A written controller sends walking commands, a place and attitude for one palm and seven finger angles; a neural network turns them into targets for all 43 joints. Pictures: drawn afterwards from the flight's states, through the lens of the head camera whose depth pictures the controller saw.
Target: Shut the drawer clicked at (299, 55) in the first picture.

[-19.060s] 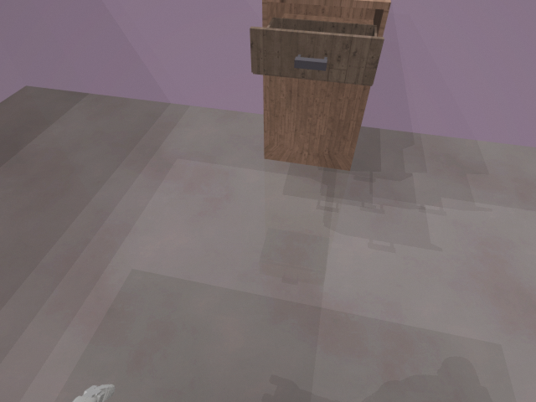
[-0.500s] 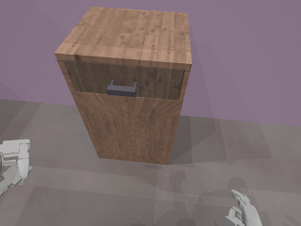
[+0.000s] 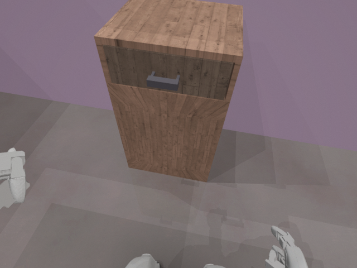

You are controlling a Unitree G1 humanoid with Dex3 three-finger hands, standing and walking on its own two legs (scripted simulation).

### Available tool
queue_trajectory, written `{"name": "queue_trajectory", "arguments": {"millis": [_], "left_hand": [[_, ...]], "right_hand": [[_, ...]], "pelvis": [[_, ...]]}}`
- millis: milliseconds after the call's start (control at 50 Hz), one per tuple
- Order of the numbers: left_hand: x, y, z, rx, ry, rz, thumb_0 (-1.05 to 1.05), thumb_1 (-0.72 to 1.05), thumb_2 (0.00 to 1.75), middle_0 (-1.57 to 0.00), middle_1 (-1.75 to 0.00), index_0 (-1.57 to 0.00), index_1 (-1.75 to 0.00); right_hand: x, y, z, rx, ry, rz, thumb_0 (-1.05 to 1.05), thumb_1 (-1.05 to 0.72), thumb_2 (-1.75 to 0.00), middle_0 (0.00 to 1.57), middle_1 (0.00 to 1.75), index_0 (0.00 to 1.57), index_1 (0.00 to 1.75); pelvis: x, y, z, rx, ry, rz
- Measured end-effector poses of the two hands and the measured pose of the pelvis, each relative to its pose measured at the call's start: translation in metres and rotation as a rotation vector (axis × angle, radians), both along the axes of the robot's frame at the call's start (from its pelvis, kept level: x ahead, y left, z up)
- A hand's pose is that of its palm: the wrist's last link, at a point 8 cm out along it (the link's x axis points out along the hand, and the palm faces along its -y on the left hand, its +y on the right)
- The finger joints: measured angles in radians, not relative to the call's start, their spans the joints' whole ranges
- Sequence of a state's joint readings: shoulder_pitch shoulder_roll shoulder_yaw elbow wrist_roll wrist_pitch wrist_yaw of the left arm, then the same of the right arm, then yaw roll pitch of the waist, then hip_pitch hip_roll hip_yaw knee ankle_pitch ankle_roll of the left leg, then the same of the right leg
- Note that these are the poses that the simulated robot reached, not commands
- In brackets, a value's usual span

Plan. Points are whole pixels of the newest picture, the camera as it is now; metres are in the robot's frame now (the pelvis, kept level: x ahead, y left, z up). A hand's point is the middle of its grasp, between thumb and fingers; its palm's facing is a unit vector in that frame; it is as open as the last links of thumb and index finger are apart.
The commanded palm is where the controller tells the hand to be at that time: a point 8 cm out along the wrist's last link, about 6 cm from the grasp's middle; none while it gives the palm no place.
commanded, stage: step back with the hand held close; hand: left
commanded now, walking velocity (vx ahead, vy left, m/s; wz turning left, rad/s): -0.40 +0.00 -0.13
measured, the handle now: (164, 79) +0.72 +0.07 +0.00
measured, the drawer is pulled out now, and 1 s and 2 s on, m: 0.00 0.00 0.00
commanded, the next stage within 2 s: stop stepping back and stand still in 0.18 s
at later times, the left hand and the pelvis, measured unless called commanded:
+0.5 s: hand out of the picture +0.05 +0.23 +0.20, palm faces +0.34 -0.84 -0.42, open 3.2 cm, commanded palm +0.00 +0.28 +0.20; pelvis -0.14 +0.01 +0.00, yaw -4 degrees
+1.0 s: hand out of the picture +0.02 +0.22 +0.19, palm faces +0.26 -0.84 -0.47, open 3.2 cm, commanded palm -0.02 +0.27 +0.20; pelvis -0.19 +0.01 +0.02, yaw -9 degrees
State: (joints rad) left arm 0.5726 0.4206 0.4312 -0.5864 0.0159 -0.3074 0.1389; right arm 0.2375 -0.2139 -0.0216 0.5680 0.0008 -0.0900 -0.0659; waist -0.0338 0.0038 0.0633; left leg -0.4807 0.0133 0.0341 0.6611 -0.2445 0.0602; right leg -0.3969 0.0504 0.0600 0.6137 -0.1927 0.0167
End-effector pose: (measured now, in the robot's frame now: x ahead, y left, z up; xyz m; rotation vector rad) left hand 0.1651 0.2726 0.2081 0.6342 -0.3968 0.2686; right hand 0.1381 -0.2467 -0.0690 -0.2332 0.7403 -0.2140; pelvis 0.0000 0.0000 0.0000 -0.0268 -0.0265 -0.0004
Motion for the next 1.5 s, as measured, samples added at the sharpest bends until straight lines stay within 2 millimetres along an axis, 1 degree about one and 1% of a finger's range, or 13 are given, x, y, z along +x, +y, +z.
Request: {"name": "queue_trajectory", "arguments": {"millis": [200,320,380,480,580,700,760,860,940,1080,1180,1320,1500], "left_hand": [[-0.052,0.015,-0.012,-0.095,0.010,0.000,0.01,0.88,0.90,-1.41,-1.60,-1.41,-1.59],[-0.089,0.030,0.000,-0.089,-0.041,0.041,0.01,0.88,0.90,-1.41,-1.60,-1.41,-1.59],[-0.113,0.025,0.001,-0.107,-0.033,0.047,0.01,0.88,0.90,-1.41,-1.60,-1.40,-1.59],[-0.144,0.000,-0.002,-0.117,0.003,-0.012,0.01,0.88,0.90,-1.41,-1.60,-1.41,-1.60],[-0.156,0.003,0.011,-0.134,-0.037,-0.039,0.01,0.88,0.90,-1.42,-1.60,-1.41,-1.59],[-0.141,0.017,-0.009,-0.178,0.014,-0.001,0.01,0.88,0.90,-1.41,-1.60,-1.41,-1.60],[-0.142,0.005,-0.016,-0.165,0.096,-0.029,0.01,0.89,0.90,-1.41,-1.60,-1.41,-1.60],[-0.168,-0.026,-0.014,-0.091,0.126,-0.136,0.01,0.89,0.90,-1.41,-1.60,-1.40,-1.59],[-0.179,-0.022,-0.001,-0.073,0.080,-0.131,0.01,0.88,0.90,-1.41,-1.60,-1.41,-1.59],[-0.163,0.005,-0.004,-0.119,0.054,-0.048,0.01,0.88,0.90,-1.41,-1.60,-1.41,-1.59],[-0.148,0.002,-0.013,-0.132,0.063,-0.089,0.01,0.88,0.90,-1.41,-1.60,-1.41,-1.60],[-0.147,-0.005,0.002,-0.033,0.090,-0.103,0.01,0.88,0.90,-1.41,-1.60,-1.40,-1.59],[-0.133,0.021,-0.019,-0.117,0.181,-0.028,0.01,0.88,0.90,-1.41,-1.60,-1.40,-1.59]], "right_hand": [[-0.038,0.009,0.008,-0.039,-0.004,0.002,0.01,-0.91,-0.90,0.20,0.30,0.20,0.30],[-0.067,0.030,0.009,0.015,-0.027,0.027,0.01,-0.91,-0.90,0.20,0.30,0.20,0.30],[-0.081,0.038,0.010,0.048,-0.051,0.049,0.01,-0.91,-0.90,0.20,0.30,0.20,0.30],[-0.111,0.040,0.003,0.067,-0.063,0.092,0.01,-0.90,-0.90,0.21,0.30,0.20,0.30],[-0.157,0.029,0.010,0.044,-0.006,0.007,0.01,-0.90,-0.90,0.21,0.30,0.20,0.30],[-0.198,0.011,0.011,0.002,-0.041,-0.117,0.01,-0.91,-0.90,0.21,0.30,0.20,0.30],[-0.222,0.007,0.013,0.017,-0.040,-0.143,0.01,-0.91,-0.90,0.20,0.30,0.20,0.30],[-0.251,-0.006,0.000,0.017,0.025,-0.151,0.01,-0.91,-0.90,0.21,0.30,0.20,0.30],[-0.266,-0.013,-0.001,0.001,0.103,-0.159,0.01,-0.91,-0.90,0.20,0.30,0.20,0.30],[-0.260,-0.009,0.006,-0.034,0.059,-0.182,0.01,-0.91,-0.90,0.20,0.30,0.20,0.30],[-0.239,0.009,0.004,-0.009,0.002,-0.163,0.01,-0.91,-0.90,0.20,0.30,0.20,0.30],[-0.205,0.034,-0.005,0.100,-0.011,-0.085,0.01,-0.91,-0.90,0.20,0.30,0.20,0.30],[-0.180,0.036,0.003,0.054,0.033,-0.087,0.01,-0.91,-0.90,0.21,0.30,0.20,0.30]], "pelvis": [[-0.050,0.016,0.000,-0.012,0.005,0.002],[-0.084,0.015,0.004,-0.067,0.022,0.005],[-0.101,0.012,0.004,-0.056,0.045,-0.021],[-0.142,0.006,0.001,-0.005,0.050,-0.064],[-0.147,0.011,0.013,0.030,0.038,-0.097],[-0.168,0.019,0.010,0.034,0.015,-0.112],[-0.180,0.014,0.014,0.029,-0.002,-0.127],[-0.192,0.004,0.007,0.038,-0.013,-0.135],[-0.193,0.005,0.014,0.048,-0.006,-0.145],[-0.185,0.018,0.016,0.045,0.012,-0.155],[-0.183,0.026,0.011,0.053,-0.004,-0.150],[-0.173,0.020,0.011,0.027,0.014,-0.137],[-0.154,0.035,0.017,0.030,0.019,-0.154]]}}
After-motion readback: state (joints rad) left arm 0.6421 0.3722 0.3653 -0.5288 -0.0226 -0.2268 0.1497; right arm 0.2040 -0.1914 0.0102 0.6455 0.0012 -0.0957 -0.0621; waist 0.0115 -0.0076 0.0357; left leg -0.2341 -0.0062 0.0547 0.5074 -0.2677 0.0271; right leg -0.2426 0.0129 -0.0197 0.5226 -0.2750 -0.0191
